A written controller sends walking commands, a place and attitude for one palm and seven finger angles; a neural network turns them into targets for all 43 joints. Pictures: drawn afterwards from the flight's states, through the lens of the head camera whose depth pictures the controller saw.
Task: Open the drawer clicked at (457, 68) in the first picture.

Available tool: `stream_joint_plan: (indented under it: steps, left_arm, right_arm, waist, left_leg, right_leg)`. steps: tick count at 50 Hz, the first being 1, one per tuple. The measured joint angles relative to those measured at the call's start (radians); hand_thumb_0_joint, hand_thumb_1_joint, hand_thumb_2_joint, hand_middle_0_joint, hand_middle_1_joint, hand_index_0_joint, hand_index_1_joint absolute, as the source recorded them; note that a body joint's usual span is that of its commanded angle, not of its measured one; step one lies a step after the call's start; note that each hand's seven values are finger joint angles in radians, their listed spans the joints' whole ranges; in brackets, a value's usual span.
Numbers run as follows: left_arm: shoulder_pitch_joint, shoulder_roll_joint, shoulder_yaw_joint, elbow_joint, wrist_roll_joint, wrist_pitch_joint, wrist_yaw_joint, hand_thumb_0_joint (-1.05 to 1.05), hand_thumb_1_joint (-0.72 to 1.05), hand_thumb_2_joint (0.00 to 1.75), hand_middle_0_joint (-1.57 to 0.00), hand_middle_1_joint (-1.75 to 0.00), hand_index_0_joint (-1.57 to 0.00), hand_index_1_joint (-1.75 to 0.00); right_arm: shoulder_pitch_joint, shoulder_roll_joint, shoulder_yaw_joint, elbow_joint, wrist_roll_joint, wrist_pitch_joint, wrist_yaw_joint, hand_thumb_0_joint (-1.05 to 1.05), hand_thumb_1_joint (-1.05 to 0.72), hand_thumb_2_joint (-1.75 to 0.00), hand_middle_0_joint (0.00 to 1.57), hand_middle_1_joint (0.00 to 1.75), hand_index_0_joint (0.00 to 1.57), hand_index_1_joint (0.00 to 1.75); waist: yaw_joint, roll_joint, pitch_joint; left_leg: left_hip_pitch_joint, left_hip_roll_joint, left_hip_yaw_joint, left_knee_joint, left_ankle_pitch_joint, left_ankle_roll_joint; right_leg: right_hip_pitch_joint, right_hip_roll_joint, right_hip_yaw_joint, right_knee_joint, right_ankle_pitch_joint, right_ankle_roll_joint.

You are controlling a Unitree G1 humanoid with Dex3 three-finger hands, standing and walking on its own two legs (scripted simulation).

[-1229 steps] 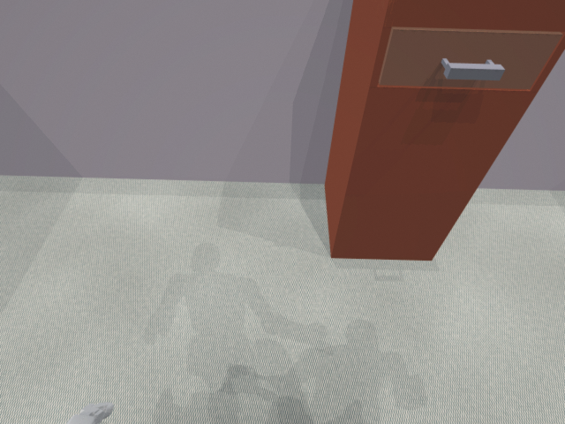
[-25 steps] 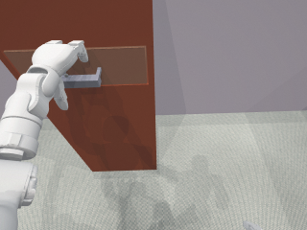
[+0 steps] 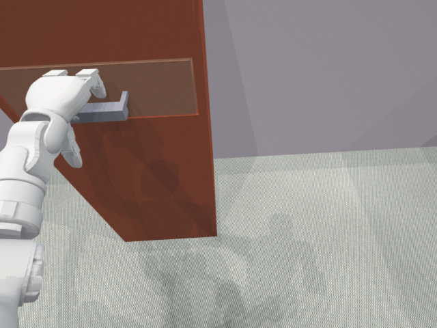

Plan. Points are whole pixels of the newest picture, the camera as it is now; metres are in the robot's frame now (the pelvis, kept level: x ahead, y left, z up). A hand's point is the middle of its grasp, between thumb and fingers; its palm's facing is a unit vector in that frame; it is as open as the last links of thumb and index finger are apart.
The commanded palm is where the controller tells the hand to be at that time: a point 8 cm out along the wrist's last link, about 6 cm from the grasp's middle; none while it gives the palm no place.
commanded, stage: lower the fingers behind the handle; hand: left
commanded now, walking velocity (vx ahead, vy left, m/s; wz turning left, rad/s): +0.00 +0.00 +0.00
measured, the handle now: (96, 104) +0.50 +0.27 +0.11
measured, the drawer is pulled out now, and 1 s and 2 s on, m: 0.00 0.00 0.00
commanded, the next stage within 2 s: lift the fingers back up to retry in 0.94 s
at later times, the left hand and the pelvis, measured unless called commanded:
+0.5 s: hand (75, 118) +0.46 +0.30 +0.12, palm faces +0.01 +0.01 -1.00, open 13.8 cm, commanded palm +0.43 +0.30 +0.15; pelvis -0.01 +0.01 -0.01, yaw -2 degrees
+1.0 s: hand (75, 118) +0.46 +0.30 +0.12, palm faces +0.00 +0.02 -1.00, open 13.8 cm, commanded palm +0.43 +0.30 +0.15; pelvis -0.01 +0.01 -0.01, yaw -1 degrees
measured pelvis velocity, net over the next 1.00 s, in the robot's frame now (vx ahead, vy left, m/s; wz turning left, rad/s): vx -0.01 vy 0.01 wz -0.03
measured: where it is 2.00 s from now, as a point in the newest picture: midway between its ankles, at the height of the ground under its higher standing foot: outside the picture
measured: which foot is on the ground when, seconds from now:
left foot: down 0.00-1.00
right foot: down 0.00-1.00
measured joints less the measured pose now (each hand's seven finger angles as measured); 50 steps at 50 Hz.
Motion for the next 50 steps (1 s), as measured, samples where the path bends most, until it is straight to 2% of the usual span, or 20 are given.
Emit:
stream_joint_plan:
  steps: [8,16,30,40,50]
  left_arm:
    - [-0.042,0.013,0.017,0.093,0.037,0.034,0.055,0.00,-0.49,0.30,-0.32,-1.21,-0.32,-1.20]
    - [-0.028,0.014,0.020,0.098,0.026,0.027,0.064,0.00,-0.49,0.30,-0.31,-1.23,-0.32,-1.20]
    - [-0.066,0.017,-0.009,0.131,0.038,0.032,0.093,0.00,-0.49,0.30,-0.30,-1.30,-0.32,-1.20]
    - [-0.082,0.013,-0.030,0.146,0.044,0.055,0.092,0.00,-0.49,0.30,-0.28,-1.29,-0.32,-1.21]
    - [-0.083,0.023,-0.016,0.146,0.040,0.045,0.080,0.00,-0.49,0.30,-0.29,-1.30,-0.33,-1.21]
  right_arm:
    - [-0.007,-0.004,0.003,-0.010,-0.002,-0.009,0.006,0.00,-0.91,-0.90,0.20,0.30,0.20,0.30]
    - [0.020,0.001,0.007,-0.006,0.003,0.002,0.003,0.00,-0.91,-0.90,0.20,0.30,0.20,0.30]
    - [0.034,-0.001,0.014,-0.018,0.010,0.002,0.003,0.00,-0.90,-0.90,0.20,0.30,0.20,0.30]
    - [0.046,0.001,0.015,-0.023,0.010,-0.002,0.004,0.00,-0.90,-0.90,0.20,0.30,0.20,0.30]
    - [0.051,0.003,0.020,-0.023,0.010,-0.003,0.000,0.00,-0.90,-0.90,0.20,0.30,0.20,0.30]
  waist:
    - [-0.015,-0.002,-0.001]
    - [-0.018,-0.001,-0.018]
    - [-0.022,-0.010,-0.026]
    - [-0.027,-0.008,-0.029]
    - [-0.029,-0.010,-0.029]
  left_leg:
    - [-0.041,0.002,0.014,0.022,-0.005,0.001]
    - [-0.047,0.003,0.022,0.030,-0.011,0.006]
    - [-0.087,-0.001,0.030,0.060,-0.015,0.012]
    - [-0.098,-0.003,0.028,0.073,-0.017,0.014]
    - [-0.100,0.000,0.030,0.076,-0.019,0.012]
  right_leg:
    - [-0.045,0.003,0.012,0.022,0.001,0.001]
    - [-0.052,0.005,0.019,0.026,-0.001,0.006]
    - [-0.090,0.001,0.025,0.050,0.000,0.012]
    - [-0.099,-0.001,0.023,0.060,-0.001,0.013]
    - [-0.102,0.002,0.025,0.061,-0.001,0.012]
